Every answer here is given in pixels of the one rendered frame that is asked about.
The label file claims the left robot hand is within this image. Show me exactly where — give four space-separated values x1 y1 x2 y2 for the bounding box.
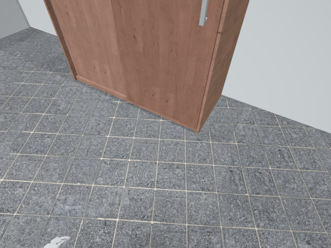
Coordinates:
43 236 70 248

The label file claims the wardrobe door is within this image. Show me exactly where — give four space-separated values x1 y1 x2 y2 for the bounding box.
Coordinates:
50 0 126 95
111 0 225 129

